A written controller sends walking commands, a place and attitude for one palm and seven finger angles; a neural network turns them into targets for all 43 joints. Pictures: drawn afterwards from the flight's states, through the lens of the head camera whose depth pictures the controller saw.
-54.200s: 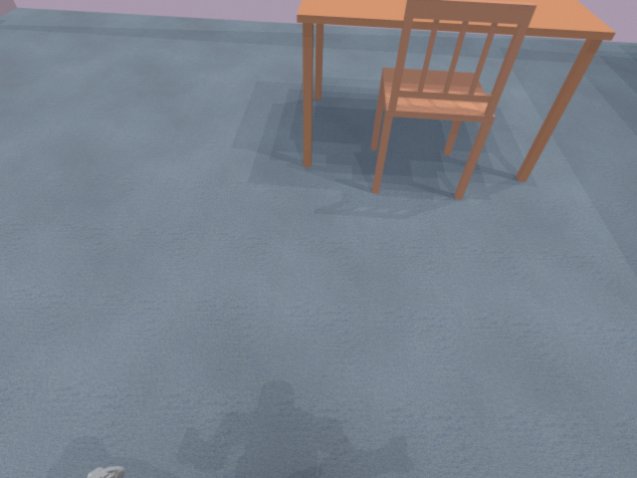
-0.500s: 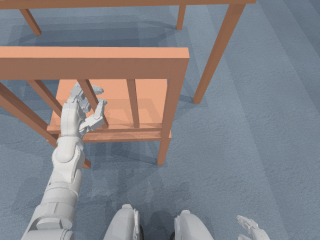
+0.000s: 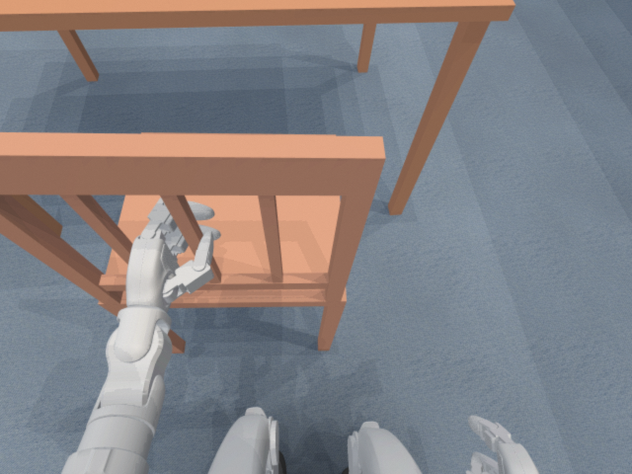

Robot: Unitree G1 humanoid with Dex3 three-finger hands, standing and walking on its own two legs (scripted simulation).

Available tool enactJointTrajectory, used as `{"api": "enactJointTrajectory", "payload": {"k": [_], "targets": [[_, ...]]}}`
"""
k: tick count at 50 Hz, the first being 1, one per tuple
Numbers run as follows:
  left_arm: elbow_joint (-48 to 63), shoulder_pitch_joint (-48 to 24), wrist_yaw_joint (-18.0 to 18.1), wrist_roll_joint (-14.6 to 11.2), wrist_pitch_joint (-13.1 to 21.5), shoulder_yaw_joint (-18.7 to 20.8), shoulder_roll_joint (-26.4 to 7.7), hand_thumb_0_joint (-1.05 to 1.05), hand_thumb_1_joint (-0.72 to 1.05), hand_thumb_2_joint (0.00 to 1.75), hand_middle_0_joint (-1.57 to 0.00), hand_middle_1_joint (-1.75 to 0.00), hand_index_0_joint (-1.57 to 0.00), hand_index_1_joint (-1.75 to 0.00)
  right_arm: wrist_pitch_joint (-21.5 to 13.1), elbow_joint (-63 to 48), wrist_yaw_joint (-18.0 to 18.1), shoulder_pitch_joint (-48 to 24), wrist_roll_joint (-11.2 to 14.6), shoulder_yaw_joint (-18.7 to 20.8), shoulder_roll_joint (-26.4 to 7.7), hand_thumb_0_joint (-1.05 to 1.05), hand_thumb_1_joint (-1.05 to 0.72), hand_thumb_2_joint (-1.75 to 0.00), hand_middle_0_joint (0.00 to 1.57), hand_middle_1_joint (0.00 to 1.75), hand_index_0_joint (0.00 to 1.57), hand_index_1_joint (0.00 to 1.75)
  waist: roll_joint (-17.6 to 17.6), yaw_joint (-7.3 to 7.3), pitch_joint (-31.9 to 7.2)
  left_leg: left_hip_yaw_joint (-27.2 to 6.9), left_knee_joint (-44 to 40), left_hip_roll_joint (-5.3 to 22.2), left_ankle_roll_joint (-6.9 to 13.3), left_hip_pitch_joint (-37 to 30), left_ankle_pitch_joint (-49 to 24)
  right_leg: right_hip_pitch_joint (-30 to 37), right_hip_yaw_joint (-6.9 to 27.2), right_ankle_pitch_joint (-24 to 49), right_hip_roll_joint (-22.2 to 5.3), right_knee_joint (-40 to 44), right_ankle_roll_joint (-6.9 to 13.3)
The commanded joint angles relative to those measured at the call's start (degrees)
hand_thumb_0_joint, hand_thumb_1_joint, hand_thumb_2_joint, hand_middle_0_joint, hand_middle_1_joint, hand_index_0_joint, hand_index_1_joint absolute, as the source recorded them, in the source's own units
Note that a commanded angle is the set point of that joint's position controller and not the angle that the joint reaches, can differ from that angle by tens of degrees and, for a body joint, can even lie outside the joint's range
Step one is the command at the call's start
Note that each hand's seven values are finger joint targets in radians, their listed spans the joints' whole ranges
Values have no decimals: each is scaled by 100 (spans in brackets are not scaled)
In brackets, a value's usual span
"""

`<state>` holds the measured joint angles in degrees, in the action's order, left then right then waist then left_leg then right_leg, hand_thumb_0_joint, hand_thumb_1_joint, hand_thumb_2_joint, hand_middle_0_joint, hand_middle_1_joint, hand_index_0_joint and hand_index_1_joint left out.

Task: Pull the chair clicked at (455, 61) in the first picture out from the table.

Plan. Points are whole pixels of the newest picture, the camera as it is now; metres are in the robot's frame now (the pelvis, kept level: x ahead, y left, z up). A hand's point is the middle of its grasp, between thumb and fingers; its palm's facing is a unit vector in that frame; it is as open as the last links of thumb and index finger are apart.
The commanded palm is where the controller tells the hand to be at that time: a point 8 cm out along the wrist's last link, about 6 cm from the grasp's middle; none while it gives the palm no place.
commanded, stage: step backward, pulling the chair out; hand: left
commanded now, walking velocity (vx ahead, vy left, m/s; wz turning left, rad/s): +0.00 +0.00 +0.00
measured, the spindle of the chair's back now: (197, 242) +0.40 +0.16 -0.01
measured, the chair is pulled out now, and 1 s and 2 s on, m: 0.24 0.34 0.41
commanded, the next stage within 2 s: none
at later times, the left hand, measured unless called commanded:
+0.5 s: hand (203, 262) +0.36 +0.14 +0.04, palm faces -0.05 -0.99 -0.16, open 5.0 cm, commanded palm +0.32 +0.19 +0.03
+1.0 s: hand (207, 332) +0.28 +0.12 +0.04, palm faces -0.04 -0.98 -0.19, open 5.0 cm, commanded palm +0.26 +0.18 +0.04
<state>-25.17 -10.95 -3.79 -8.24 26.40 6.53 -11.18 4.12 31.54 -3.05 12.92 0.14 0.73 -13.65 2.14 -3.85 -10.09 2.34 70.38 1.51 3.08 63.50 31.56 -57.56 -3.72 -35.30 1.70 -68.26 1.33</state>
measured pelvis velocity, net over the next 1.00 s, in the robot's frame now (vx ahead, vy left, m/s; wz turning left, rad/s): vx -0.06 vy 0.00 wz -0.02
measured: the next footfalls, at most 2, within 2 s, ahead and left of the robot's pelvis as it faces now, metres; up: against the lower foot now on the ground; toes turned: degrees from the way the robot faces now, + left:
left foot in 1.56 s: -0.08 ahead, +0.16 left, +0.00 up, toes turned -1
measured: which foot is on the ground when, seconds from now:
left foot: down 0.00-1.00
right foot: down 0.00-1.00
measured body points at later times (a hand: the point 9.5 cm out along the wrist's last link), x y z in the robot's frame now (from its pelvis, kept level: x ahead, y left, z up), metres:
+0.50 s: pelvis +0.00 +0.01 +0.10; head +0.09 +0.02 +0.54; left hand +0.35 +0.19 +0.05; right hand +0.09 -0.26 -0.02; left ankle +0.01 +0.09 -0.63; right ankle -0.03 -0.11 -0.63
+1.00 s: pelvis -0.06 +0.00 +0.10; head +0.01 -0.01 +0.54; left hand +0.27 +0.18 +0.05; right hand +0.04 -0.27 -0.02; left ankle +0.01 +0.09 -0.63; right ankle -0.03 -0.11 -0.63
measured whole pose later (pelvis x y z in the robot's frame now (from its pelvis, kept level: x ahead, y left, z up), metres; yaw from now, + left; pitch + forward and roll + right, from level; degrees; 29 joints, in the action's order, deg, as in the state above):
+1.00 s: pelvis -0.06 +0.00 +0.10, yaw -1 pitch +3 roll -2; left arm -50.4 -18.1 5.2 -3.5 11.4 0.0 -10.1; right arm 6.6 36.9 6.5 11.2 2.9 0.8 -15.2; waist 3.2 -4.5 5.4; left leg 4.7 30.9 1.7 2.4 24.5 10.1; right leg -19.4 -1.8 -11.7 2.8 -27.6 1.0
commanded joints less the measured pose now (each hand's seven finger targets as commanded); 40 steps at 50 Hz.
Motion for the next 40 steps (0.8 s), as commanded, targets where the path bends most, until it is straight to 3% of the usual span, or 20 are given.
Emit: {"api": "enactJointTrajectory", "payload": {"k": [1, 2, 3, 4, 5, 6, 7, 8, 10, 12, 13, 15, 19, 20, 26, 30, 33, 35, 39, 40], "targets": [[1040, -842, -144, -3, 467, 77, -566, 0, 90, 90, -50, -145, -50, -145, -203, -514, 84, 357, 20, 339, -865, 0, -90, -90, 20, 30, 20, 30, 72, -38, -2366, -512, -578, -19, -178, -2374, -3193, 819, 174, 3196, -2, 616, 36], [1038, -1000, -164, -5, 444, -97, -415, 0, 90, 90, -50, -145, -50, -145, -213, -519, 83, 333, 27, 326, -856, 0, -90, -90, 20, 30, 20, 30, 135, -79, -2366, -527, -576, -28, -175, -2390, -3097, 743, 165, 3079, -6, 631, 34], [2227, -2427, 470, 557, -170, 723, -2331, 0, 90, 90, -50, -145, -50, -145, 222, -889, 326, 628, 299, 289, -828, 0, -90, -90, 20, 30, 20, 30, 550, 128, -3876, -380, -1697, 36, -85, -4138, -2874, 3138, 744, 3461, -428, 1731, 14], [2183, -2207, 743, 577, -524, 456, -1852, 0, 90, 90, -50, -145, -50, -145, 281, -1007, 497, 632, 320, 282, -734, 0, -90, -90, 20, 30, 20, 30, 804, 38, -3484, -330, -1886, -93, -69, -4393, -3046, 3336, 699, 4217, -424, 2037, -20], [1674, -1651, 894, 603, -882, 415, -1642, 0, 90, 90, -50, -145, -50, -145, 353, -985, 599, 560, 328, 216, -745, 0, -90, -90, 20, 30, 20, 30, 650, 22, -3116, -407, -1979, -24, -59, -4249, -3287, 3141, 641, 4465, -417, 2119, -68], [836, -1045, 864, 621, -1235, -29, -1137, 0, 90, 90, -50, -145, -50, -145, 454, -859, 638, 286, 345, 142, -697, 0, -90, -90, 20, 30, 20, 30, 568, 29, -2181, -611, -2423, 98, -106, -3756, -2528, 2887, 528, 3409, -472, 2367, -29], [582, -1084, 905, 592, -1416, -177, -993, 0, 90, 90, -50, -145, -50, -145, 521, -804, 707, 291, 392, 117, -710, 0, -90, -90, 20, 30, 20, 30, 63, 14, -1702, -630, -2530, 146, -14, -3594, -2419, 3071, 583, 3449, -474, 2565, -145], [275, -1226, 957, 617, -1504, -289, -902, 0, 90, 90, -50, -145, -50, -145, 571, -694, 764, 361, 401, 90, -751, 0, -90, -90, 20, 30, 20, 30, -308, -42, -1476, -584, -2606, 174, 14, -3583, -2661, 3353, 633, 4040, -546, 2730, -243], [-120, -1682, 1019, 664, -1574, -266, -1015, 0, 90, 90, -50, -145, -50, -145, 608, -545, 853, 390, 369, 93, -822, 0, -90, -90, 20, 30, 20, 30, -435, -51, -1458, -458, -2870, 214, -23, -3795, -3382, 3949, 651, 5418, -710, 2942, -363], [-734, -1738, 987, 663, -1618, -309, -939, 0, 90, 90, -50, -145, -50, -145, 628, -460, 885, 318, 357, 85, -849, 0, -90, -90, 20, 30, 20, 30, -331, -12, -1202, -510, -3169, 352, -40, -4144, -3983, 4131, 638, 5699, -736, 3180, -403], [-817, -1876, 940, 626, -1559, -347, -876, 0, 90, 90, -50, -145, -50, -145, 629, -444, 913, 322, 352, 105, -854, 0, -90, -90, 20, 30, 20, 30, -287, -3, -1163, -590, -3310, 465, -37, -4422, -4297, 4102, 561, 5485, -703, 3257, -366], [-1076, -1909, 886, 638, -1467, -307, -935, 0, 90, 90, -50, -145, -50, -145, 615, -403, 940, 288, 300, 150, -877, 0, -90, -90, 20, 30, 20, 30, 277, 36, -1061, -780, -3539, 662, -2, -4897, -4894, 4001, 518, 4911, -608, 3359, -286], [-1308, -1641, 793, 620, -1358, -409, -719, 0, 90, 90, -50, -145, -50, -145, 576, -368, 862, 233, 211, 184, -806, 0, -90, -90, 20, 30, 20, 30, 699, 122, -1000, -1075, -3809, 927, 74, -5599, -5558, 3950, 484, 3602, -433, 3583, -134], [-1250, -1537, 795, 637, -1335, -288, -865, 0, 90, 90, -50, -145, -50, -145, 552, -368, 855, 224, 190, 214, -838, 0, -90, -90, 20, 30, 20, 30, 887, 158, -1033, -1103, -3840, 960, 77, -5807, -5861, 3980, 496, 3561, -424, 3650, -104], [-905, -1017, 741, 644, -1300, -304, -757, 0, 90, 90, -50, -145, -50, -145, 442, -360, 754, 179, 136, 211, -789, 0, -90, -90, 20, 30, 20, 30, 748, 153, -1144, -896, -3813, 1047, 4, -6533, -6856, 4059, 490, 3900, -419, 3939, -52], [-671, -1076, 773, 654, -1291, -159, -935, 0, 90, 90, -50, -145, -50, -145, 341, -322, 777, 138, 118, 255, -816, 0, -90, -90, 20, 30, 20, 30, 532, 127, -1167, -737, -3823, 1068, -19, -6507, -6535, 4255, 528, 4320, -461, 4072, -54], [-750, -1275, 806, 639, -1297, -270, -844, 0, 90, 90, -50, -145, -50, -145, 285, -268, 796, 103, 138, 233, -797, 0, -90, -90, 20, 30, 20, 30, 545, 90, -1041, -669, -3942, 1038, -38, -6257, -5881, 4277, 581, 4241, -509, 4075, -52], [-845, -1371, 845, 642, -1292, -179, -1019, 0, 90, 90, -50, -145, -50, -145, 251, -210, 850, 108, 148, 257, -826, 0, -90, -90, 20, 30, 20, 30, 527, 90, -994, -603, -3943, 996, -66, -6035, -5390, 4362, 633, 4538, -582, 4075, -62], [-1122, -1619, 881, 603, -1254, -357, -917, 0, 90, 90, -50, -145, -50, -145, 205, -136, 917, 72, 207, 237, -786, 0, -90, -90, 20, 30, 20, 30, 177, 56, -946, -514, -3974, 807, -143, -5486, -4194, 4547, 820, 4991, -799, 4106, -70], [-1175, -1612, 905, 607, -1239, -222, -1100, 0, 90, 90, -50, -145, -50, -145, 186, -103, 956, 84, 208, 264, -817, 0, -90, -90, 20, 30, 20, 30, 103, 67, -928, -493, -3963, 771, -161, -5420, -4010, 4578, 867, 5073, -849, 4150, -79]]}}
